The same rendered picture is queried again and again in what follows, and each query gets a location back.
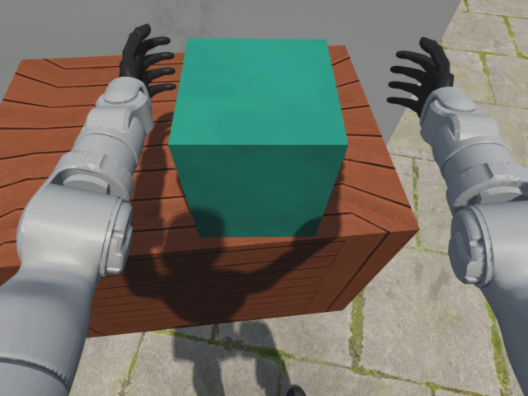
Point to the robot left forearm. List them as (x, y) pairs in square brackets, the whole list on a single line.
[(107, 150)]

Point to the robot left upper arm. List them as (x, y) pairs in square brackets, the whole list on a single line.
[(72, 238)]

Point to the carton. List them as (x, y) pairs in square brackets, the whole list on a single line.
[(257, 135)]

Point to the robot right forearm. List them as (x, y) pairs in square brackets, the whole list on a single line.
[(474, 160)]

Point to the robot right hand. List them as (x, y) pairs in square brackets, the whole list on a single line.
[(437, 74)]

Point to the robot left hand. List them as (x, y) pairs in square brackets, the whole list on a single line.
[(134, 63)]

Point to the robot right upper arm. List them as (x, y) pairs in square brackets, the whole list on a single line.
[(489, 248)]

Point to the pedestal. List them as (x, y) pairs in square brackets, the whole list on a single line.
[(172, 277)]

